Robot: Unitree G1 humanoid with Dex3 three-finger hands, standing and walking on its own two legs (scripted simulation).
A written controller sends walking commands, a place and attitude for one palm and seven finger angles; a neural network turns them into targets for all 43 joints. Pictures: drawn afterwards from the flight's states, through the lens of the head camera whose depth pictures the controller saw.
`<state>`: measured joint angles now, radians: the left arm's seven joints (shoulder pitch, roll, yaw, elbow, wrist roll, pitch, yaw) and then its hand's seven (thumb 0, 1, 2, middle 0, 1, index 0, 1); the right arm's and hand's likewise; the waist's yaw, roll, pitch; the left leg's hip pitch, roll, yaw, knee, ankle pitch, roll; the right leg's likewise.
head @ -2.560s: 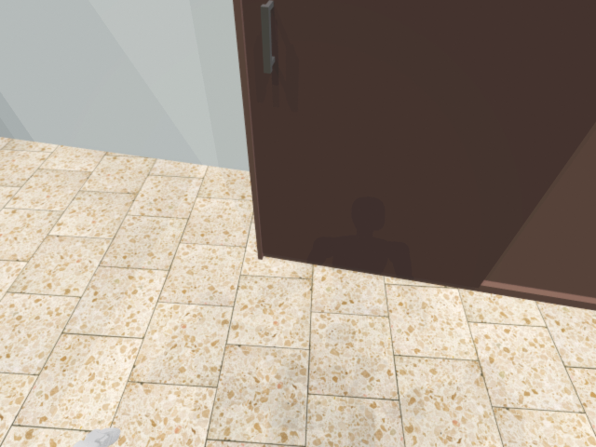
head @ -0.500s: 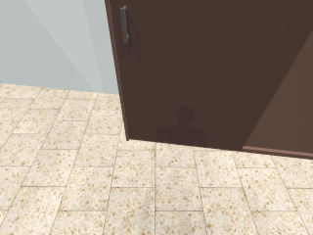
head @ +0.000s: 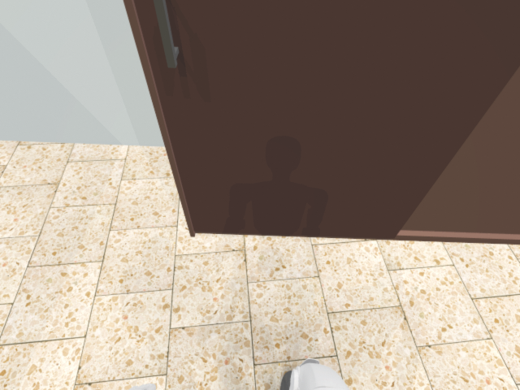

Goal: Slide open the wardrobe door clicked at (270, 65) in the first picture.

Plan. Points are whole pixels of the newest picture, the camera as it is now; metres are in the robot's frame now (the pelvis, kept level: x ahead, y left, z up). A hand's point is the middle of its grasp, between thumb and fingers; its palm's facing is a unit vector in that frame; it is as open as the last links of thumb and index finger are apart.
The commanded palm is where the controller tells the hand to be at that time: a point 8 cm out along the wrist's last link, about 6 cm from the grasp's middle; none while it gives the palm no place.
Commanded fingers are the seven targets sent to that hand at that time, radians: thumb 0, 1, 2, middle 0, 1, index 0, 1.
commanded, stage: take the last steps up to it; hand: left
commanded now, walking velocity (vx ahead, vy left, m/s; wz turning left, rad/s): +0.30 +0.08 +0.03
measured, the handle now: (168, 28) +0.76 +0.21 +0.16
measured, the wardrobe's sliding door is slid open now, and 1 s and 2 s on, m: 0.00 0.00 0.00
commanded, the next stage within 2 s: come to a stop and stand still in 0.54 s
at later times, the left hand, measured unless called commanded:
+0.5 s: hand out of the picture +0.13 +0.20 -0.17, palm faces +0.17 -0.97 -0.18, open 7.3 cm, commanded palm none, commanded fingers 0.00 0.90 0.90 -0.20 -0.30 -0.20 -0.30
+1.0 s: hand (146, 274) +0.36 +0.24 -0.16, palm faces +0.03 -0.97 -0.25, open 7.3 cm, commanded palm none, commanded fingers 0.00 0.90 0.90 -0.20 -0.30 -0.20 -0.30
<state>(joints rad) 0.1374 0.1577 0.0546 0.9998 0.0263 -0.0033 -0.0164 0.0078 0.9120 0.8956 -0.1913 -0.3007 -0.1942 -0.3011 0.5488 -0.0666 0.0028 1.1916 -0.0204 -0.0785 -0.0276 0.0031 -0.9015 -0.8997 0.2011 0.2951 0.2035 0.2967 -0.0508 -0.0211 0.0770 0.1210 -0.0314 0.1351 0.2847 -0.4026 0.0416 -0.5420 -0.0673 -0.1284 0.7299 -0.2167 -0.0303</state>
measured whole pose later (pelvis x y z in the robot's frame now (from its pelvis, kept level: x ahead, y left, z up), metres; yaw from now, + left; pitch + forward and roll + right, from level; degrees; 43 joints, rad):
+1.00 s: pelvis +0.28 +0.05 +0.01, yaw +0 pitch -1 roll +1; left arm 0.16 0.18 0.07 0.99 0.03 0.04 0.03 0.00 0.92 0.90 -0.19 -0.30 -0.20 -0.30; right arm 0.26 -0.13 -0.05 1.08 -0.03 0.01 -0.04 0.00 -0.91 -0.90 0.20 0.30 0.20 0.30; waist -0.03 0.00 0.09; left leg -0.22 0.06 0.18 0.52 -0.28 0.02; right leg -0.32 -0.04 -0.06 0.68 -0.33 0.01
